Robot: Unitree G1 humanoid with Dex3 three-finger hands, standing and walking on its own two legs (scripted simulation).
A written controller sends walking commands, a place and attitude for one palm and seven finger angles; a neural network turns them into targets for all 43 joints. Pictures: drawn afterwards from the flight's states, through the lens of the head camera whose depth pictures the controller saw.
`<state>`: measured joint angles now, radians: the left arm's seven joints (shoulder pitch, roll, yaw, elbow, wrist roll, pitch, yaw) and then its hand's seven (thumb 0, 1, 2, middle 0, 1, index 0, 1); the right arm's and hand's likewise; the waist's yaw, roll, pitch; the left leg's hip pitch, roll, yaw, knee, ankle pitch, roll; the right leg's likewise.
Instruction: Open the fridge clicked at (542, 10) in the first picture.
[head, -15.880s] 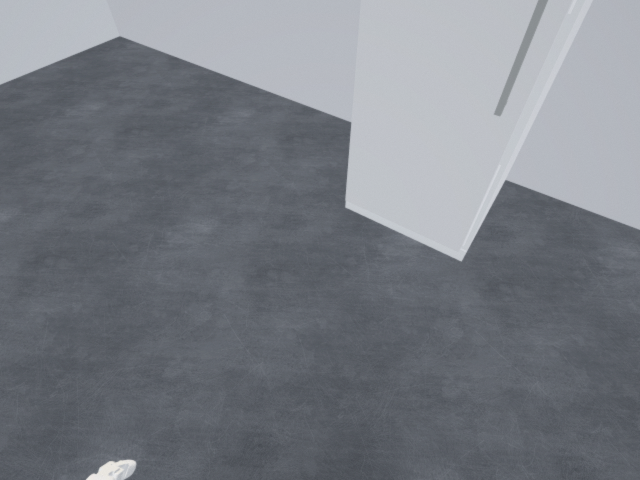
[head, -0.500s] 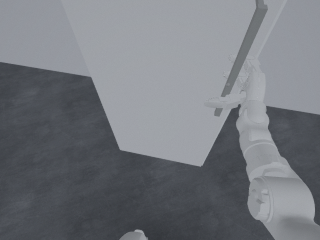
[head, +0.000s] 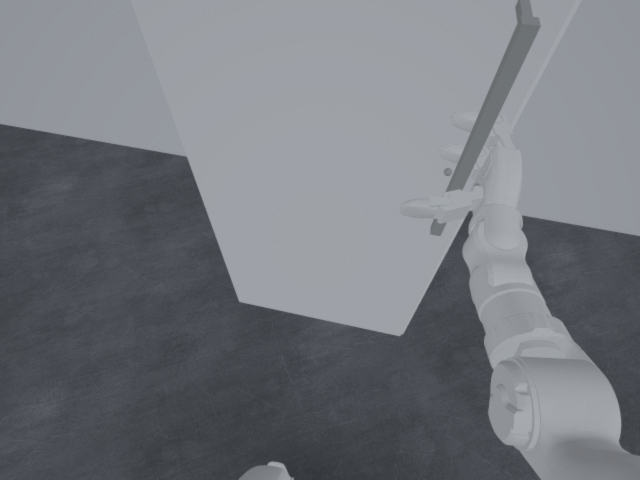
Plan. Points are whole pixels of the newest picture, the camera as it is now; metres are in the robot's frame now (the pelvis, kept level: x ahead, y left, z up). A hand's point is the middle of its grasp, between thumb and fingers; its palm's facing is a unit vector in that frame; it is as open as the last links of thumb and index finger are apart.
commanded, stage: slide the fingers in behind the handle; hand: right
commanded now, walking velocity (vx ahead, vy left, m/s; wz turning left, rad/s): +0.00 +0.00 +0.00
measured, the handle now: (469, 144) +0.54 -0.10 +0.12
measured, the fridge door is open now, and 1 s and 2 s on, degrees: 0 0 0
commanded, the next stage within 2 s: grip the handle and tug to test in 0.28 s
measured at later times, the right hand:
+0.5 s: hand (450, 170) +0.49 -0.08 +0.11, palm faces +0.03 +1.00 +0.01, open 13.7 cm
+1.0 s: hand (452, 170) +0.49 -0.08 +0.11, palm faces +0.03 +1.00 +0.01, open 6.4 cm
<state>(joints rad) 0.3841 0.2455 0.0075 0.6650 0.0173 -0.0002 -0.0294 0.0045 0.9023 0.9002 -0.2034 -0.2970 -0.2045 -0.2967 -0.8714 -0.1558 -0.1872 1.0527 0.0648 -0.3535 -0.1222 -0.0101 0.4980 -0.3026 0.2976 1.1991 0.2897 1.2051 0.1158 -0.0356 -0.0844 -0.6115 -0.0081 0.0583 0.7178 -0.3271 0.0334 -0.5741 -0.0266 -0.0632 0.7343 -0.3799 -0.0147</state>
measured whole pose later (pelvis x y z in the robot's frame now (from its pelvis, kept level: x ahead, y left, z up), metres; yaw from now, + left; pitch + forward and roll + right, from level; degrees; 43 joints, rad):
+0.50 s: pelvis +0.00 +0.00 +0.00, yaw +0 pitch +13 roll +0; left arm 0.39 0.25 0.00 0.67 0.02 0.00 -0.03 0.00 0.90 0.90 -0.20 -0.30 -0.20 -0.30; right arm -0.91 -0.17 -0.20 1.10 0.07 -0.37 -0.11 -0.01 0.46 -0.32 0.30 1.21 0.31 1.21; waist 0.13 -0.03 -0.08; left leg -0.63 -0.01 0.06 0.72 -0.33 0.03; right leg -0.59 -0.02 -0.06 0.74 -0.38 -0.02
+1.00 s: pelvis +0.00 -0.01 +0.00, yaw +0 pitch +14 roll +1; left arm 0.37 0.24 0.00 0.67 0.02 -0.01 -0.03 0.00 0.90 0.90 -0.20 -0.30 -0.21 -0.30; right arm -0.91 -0.16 -0.19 1.10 0.06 -0.36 -0.11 0.01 -0.55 -0.75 0.41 1.35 0.42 1.35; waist 0.13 -0.03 -0.09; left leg -0.63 0.00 0.06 0.73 -0.33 0.02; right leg -0.60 -0.02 -0.06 0.75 -0.39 -0.03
